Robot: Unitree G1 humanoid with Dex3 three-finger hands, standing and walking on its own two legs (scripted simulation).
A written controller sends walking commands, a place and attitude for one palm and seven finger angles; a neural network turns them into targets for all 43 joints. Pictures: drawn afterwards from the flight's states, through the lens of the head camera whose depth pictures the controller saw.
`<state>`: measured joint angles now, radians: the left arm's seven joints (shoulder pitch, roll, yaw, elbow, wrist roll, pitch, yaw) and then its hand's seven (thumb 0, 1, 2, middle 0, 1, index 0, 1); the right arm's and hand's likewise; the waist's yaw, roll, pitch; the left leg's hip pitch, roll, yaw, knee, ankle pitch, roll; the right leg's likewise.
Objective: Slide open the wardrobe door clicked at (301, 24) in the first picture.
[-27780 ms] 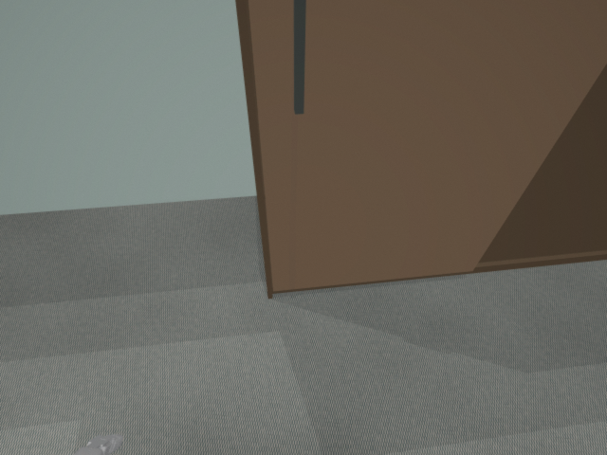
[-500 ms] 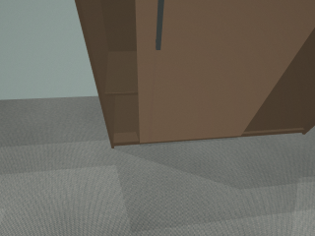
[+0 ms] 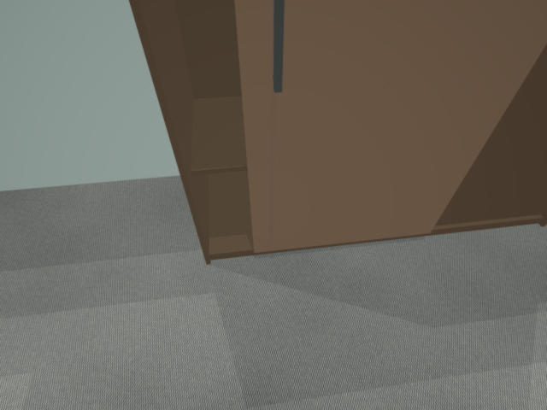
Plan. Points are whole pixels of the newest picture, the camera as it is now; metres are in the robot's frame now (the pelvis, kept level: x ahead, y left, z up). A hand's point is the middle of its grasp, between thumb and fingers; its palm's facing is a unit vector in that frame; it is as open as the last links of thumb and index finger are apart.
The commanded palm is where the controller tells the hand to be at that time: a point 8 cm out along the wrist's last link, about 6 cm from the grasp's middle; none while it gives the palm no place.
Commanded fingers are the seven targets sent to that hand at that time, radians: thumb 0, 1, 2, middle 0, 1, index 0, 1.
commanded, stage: let the arm hang, fingers relaxed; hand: left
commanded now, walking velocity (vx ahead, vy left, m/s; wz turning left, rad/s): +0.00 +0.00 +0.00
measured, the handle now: (277, 20) +0.80 +0.04 +0.20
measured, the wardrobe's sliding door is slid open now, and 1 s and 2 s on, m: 0.19 0.19 0.19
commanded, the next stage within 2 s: look to check the result in 0.26 s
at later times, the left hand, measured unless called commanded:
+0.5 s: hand out of the picture +0.03 +0.17 -0.17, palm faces +0.00 -0.98 -0.18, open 7.3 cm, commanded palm none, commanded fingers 0.00 0.90 0.90 -0.20 -0.30 -0.20 -0.30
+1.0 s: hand out of the picture +0.05 +0.17 -0.17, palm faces +0.00 -0.98 -0.18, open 7.3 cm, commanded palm none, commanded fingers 0.00 0.90 0.90 -0.20 -0.30 -0.20 -0.30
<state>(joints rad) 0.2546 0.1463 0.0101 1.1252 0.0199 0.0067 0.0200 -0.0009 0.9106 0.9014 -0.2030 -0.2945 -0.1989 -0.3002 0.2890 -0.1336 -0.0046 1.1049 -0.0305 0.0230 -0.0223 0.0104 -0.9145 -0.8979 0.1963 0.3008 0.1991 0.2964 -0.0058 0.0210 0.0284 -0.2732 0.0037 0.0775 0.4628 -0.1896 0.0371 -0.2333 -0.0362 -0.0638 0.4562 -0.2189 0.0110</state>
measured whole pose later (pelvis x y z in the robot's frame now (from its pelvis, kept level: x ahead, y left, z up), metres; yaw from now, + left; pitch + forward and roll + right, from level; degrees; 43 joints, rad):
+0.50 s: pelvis +0.02 +0.00 +0.00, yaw -1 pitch +0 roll +0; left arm 0.24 0.16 0.01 1.14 0.02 0.00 0.02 0.00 0.91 0.90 -0.20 -0.29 -0.20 -0.30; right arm 0.23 -0.16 0.00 1.12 -0.02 0.01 -0.03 0.01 -0.91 -0.90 0.19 0.30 0.20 0.30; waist 0.00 0.00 0.05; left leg -0.22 0.00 0.09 0.42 -0.20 0.03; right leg -0.18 -0.03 -0.05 0.41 -0.23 0.01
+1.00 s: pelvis +0.03 -0.01 +0.01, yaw -1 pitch -1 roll +0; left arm 0.23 0.16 0.00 1.15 0.01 -0.01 0.02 0.00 0.91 0.90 -0.20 -0.29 -0.20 -0.30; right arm 0.23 -0.16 0.00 1.14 -0.02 0.00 -0.03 0.01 -0.92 -0.90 0.19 0.30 0.20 0.30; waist 0.00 0.00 0.04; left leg -0.17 0.01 0.09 0.39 -0.21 0.02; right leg -0.14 -0.03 -0.05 0.39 -0.24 0.01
